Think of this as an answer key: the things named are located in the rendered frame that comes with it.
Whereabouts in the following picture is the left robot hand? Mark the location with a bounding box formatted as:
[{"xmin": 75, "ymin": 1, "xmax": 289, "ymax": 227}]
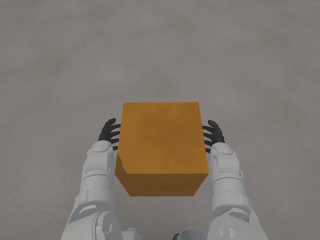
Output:
[{"xmin": 98, "ymin": 118, "xmax": 121, "ymax": 151}]

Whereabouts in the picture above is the right robot upper arm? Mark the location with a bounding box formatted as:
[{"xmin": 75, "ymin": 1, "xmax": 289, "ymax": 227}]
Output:
[{"xmin": 207, "ymin": 214, "xmax": 268, "ymax": 240}]

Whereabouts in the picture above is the left robot upper arm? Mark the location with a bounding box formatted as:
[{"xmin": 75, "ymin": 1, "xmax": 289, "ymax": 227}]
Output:
[{"xmin": 61, "ymin": 210, "xmax": 124, "ymax": 240}]

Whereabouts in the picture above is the right robot forearm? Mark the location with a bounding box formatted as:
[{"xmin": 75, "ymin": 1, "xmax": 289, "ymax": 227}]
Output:
[{"xmin": 209, "ymin": 142, "xmax": 264, "ymax": 231}]

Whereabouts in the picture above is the carton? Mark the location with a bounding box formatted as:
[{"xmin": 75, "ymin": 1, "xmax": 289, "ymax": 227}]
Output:
[{"xmin": 114, "ymin": 102, "xmax": 209, "ymax": 197}]

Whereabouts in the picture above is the left robot forearm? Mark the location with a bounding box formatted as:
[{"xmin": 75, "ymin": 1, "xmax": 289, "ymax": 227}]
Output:
[{"xmin": 60, "ymin": 140, "xmax": 116, "ymax": 240}]

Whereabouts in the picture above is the robot left shin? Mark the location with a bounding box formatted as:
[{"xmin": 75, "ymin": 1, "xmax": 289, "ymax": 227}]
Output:
[{"xmin": 127, "ymin": 228, "xmax": 137, "ymax": 232}]

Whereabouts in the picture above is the right robot hand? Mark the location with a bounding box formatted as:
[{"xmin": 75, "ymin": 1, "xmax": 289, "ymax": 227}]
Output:
[{"xmin": 202, "ymin": 120, "xmax": 225, "ymax": 153}]

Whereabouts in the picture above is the right robot thigh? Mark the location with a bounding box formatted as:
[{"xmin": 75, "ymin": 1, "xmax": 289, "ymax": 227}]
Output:
[{"xmin": 177, "ymin": 229, "xmax": 208, "ymax": 240}]

